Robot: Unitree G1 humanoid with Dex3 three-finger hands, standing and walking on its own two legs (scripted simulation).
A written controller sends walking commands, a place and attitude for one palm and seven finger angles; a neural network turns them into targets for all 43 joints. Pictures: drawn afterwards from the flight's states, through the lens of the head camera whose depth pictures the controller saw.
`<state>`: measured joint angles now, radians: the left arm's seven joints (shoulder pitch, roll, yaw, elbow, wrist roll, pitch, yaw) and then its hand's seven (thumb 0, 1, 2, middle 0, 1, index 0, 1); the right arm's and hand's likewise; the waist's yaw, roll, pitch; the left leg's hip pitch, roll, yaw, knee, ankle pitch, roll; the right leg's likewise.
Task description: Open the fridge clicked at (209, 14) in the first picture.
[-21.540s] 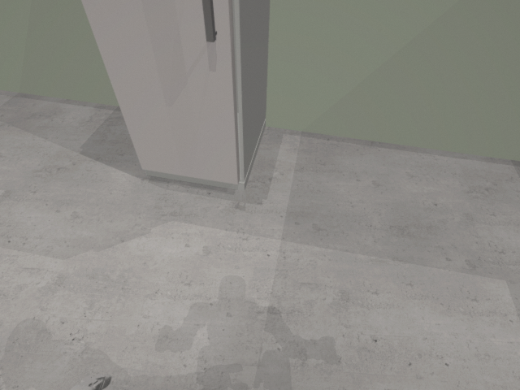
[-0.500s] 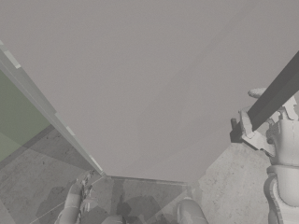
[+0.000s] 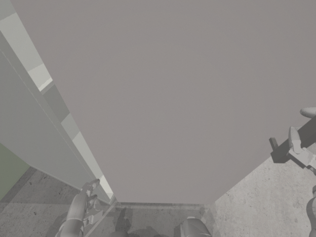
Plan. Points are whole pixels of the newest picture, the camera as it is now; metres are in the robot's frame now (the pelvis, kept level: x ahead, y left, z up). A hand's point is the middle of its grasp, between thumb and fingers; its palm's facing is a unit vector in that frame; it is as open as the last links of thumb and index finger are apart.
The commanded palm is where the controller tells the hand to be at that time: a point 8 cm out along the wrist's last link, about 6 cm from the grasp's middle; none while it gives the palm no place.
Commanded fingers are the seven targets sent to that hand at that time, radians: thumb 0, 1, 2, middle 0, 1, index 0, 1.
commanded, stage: stop walking and hold the door back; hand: right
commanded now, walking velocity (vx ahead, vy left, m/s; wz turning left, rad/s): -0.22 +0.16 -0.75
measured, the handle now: out of the picture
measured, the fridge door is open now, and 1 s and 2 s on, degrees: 68 67 64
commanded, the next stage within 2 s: loosen the grip on the handle in 1.26 s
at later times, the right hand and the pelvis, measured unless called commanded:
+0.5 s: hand (300, 161) +0.24 -0.23 +0.16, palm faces +0.41 +0.89 -0.19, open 5.8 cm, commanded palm +0.22 -0.28 +0.15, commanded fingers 0.00 -0.90 -0.90 0.45 1.40 0.45 1.40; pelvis -0.10 +0.04 +0.02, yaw -11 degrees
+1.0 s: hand (292, 141) +0.29 -0.24 +0.16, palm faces +0.36 +0.91 -0.20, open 5.8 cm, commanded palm +0.23 -0.30 +0.15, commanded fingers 0.00 -0.90 -0.90 0.45 1.40 0.45 1.40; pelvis -0.11 +0.03 +0.01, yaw -6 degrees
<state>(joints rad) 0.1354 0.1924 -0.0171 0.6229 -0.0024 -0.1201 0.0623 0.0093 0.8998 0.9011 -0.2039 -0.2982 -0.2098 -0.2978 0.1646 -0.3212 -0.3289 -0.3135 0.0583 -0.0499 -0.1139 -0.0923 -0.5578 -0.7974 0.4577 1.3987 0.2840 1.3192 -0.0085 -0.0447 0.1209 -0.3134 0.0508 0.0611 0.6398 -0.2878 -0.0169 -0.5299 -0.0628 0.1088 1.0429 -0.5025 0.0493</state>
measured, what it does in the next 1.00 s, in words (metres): walks backwards: right foot, then left foot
